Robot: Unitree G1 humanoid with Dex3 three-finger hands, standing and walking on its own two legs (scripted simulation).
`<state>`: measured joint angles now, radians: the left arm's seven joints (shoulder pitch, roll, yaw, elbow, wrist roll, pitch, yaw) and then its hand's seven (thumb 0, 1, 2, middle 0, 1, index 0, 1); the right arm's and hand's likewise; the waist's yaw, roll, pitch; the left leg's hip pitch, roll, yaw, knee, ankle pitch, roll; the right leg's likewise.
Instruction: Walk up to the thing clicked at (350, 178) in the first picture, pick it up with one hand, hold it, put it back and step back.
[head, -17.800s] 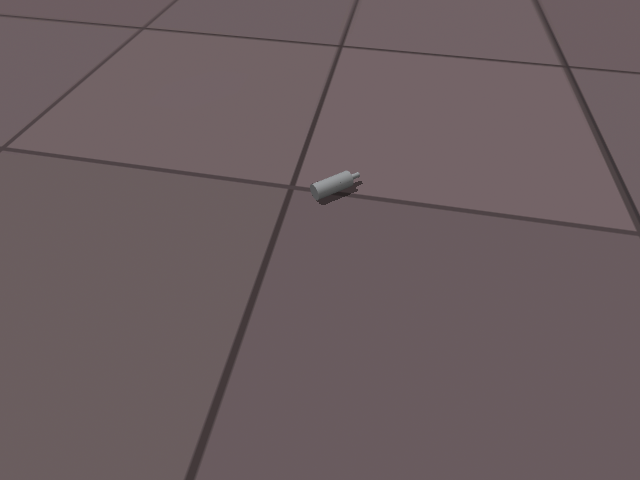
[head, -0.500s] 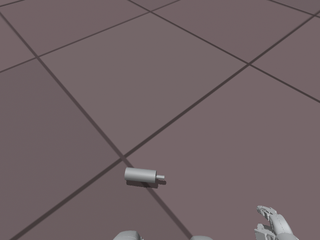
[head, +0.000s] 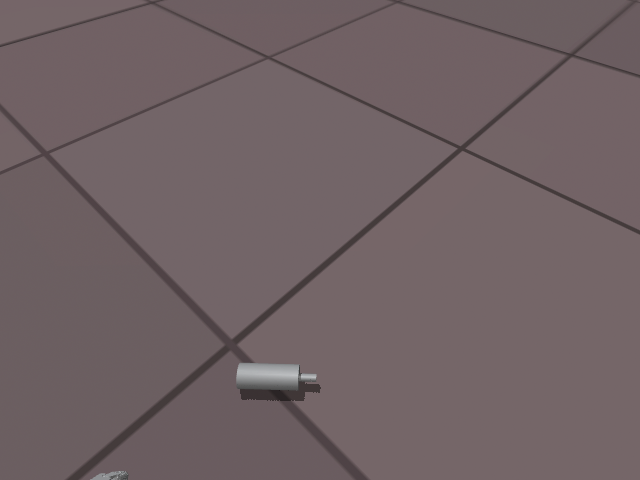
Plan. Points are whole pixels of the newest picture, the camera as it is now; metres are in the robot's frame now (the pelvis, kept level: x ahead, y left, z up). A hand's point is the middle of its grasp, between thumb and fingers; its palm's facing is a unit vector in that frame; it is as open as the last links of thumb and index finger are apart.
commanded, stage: walk up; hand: left
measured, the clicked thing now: (277, 376) +0.53 +0.13 -0.74
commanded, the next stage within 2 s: stand in 0.10 s
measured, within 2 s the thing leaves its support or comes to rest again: neither
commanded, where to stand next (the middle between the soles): +0.12 -0.02 m, yaw -2 degrees
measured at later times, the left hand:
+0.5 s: hand out of the picture +0.07 +0.24 -0.15, palm faces -0.01 -0.94 -0.35, open 7.4 cm
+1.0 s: hand out of the picture +0.08 +0.24 -0.15, palm faces -0.01 -0.94 -0.35, open 7.4 cm
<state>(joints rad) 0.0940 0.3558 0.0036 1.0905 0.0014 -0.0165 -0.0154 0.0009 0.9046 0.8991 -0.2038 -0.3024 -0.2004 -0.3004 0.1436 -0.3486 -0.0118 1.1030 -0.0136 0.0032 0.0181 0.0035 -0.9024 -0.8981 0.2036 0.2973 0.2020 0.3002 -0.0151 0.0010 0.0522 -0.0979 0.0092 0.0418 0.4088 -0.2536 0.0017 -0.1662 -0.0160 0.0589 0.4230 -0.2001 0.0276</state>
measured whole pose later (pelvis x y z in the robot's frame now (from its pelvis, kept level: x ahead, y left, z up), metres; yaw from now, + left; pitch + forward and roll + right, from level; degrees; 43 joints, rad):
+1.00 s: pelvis +0.00 -0.02 +0.01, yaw +1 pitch -2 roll +0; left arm 0.10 0.36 0.00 1.12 0.00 -0.01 -0.01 0.00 0.90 0.90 -0.20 -0.30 -0.20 -0.30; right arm 0.11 -0.35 0.00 1.14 -0.01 0.00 0.01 0.00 -0.90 -0.90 0.20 0.30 0.20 0.30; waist -0.01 0.00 0.05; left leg -0.08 0.03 0.01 0.31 -0.20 -0.03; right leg -0.14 0.00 0.03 0.34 -0.16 0.01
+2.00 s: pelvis -0.19 +0.01 -0.02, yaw -2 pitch -1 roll +1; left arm 0.15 0.35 0.07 0.82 0.04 0.07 -0.01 0.00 0.90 0.90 -0.21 -0.30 -0.20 -0.30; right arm 0.14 -0.40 -0.04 0.87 0.01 0.05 -0.03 0.00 -0.90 -0.90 0.20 0.30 0.20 0.30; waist 0.01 0.01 0.15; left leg -0.44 -0.09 -0.09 1.08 -0.52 -0.01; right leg -0.30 -0.01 0.05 0.64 -0.32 -0.01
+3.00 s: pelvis -0.33 -0.03 -0.01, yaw +2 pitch -3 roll +0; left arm 0.15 0.36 0.05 0.98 0.02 -0.02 -0.01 0.00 0.90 0.90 -0.20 -0.30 -0.20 -0.30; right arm 0.20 -0.35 -0.03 0.99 -0.01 0.00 0.00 0.00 -0.90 -0.90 0.20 0.30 0.20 0.30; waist 0.00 0.02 0.06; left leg -0.25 -0.02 -0.06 0.61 -0.36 0.00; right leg -0.19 -0.01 -0.02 0.55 -0.31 0.00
